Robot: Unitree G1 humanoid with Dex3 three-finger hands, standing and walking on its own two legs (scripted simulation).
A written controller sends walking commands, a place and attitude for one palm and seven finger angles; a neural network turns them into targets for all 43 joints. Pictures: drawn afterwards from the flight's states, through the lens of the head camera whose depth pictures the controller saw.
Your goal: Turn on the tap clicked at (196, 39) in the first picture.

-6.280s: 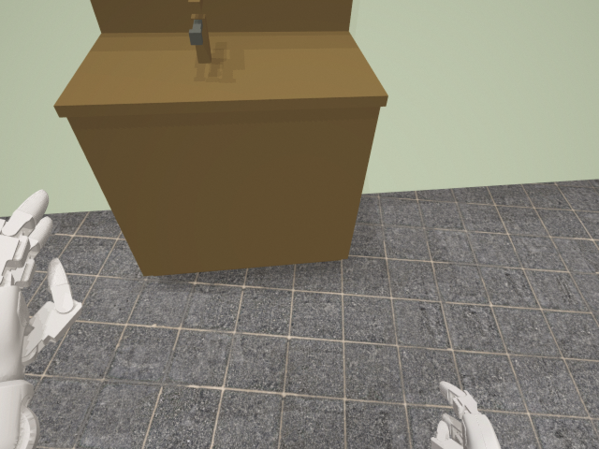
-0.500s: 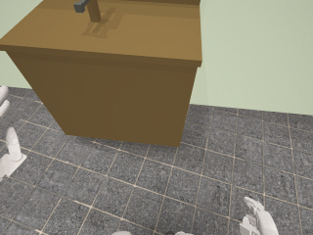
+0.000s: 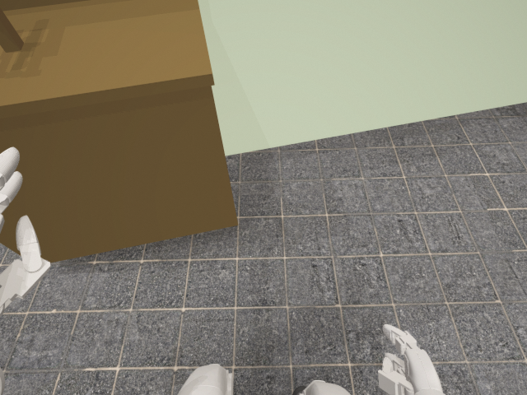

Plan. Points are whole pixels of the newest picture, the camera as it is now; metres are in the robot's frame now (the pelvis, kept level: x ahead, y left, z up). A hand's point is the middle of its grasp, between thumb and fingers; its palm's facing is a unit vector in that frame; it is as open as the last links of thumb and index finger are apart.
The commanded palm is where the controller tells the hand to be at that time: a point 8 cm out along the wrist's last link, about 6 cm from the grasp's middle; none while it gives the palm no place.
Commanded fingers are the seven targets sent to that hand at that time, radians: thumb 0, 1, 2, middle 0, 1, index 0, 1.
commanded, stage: turn to face it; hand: left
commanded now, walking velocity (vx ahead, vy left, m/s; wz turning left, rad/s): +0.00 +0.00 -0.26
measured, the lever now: out of the picture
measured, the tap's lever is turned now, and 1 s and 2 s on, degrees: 0 0 0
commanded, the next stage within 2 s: take the last steps up to it in 0.10 s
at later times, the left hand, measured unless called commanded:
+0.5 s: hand (44, 301) +0.19 +0.20 +0.18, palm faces +0.38 -0.84 -0.40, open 7.4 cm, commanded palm +0.13 +0.26 +0.19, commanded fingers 0.00 0.90 0.90 -0.20 -0.30 -0.20 -0.30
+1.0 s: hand (9, 253) +0.23 +0.26 +0.18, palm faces +0.38 -0.80 -0.46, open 7.4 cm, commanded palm +0.18 +0.31 +0.19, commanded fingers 0.00 0.90 0.90 -0.20 -0.30 -0.20 -0.30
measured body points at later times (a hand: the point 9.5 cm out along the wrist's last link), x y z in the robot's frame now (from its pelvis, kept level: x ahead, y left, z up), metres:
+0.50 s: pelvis -0.04 -0.02 +0.00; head -0.04 -0.03 +0.45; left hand +0.16 +0.25 +0.20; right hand +0.10 -0.24 -0.10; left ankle -0.03 +0.11 -0.69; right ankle -0.02 -0.11 -0.73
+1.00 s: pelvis +0.02 +0.03 +0.00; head +0.03 +0.02 +0.45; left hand +0.21 +0.30 +0.21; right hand +0.17 -0.18 -0.10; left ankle +0.01 +0.14 -0.73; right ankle +0.03 -0.06 -0.73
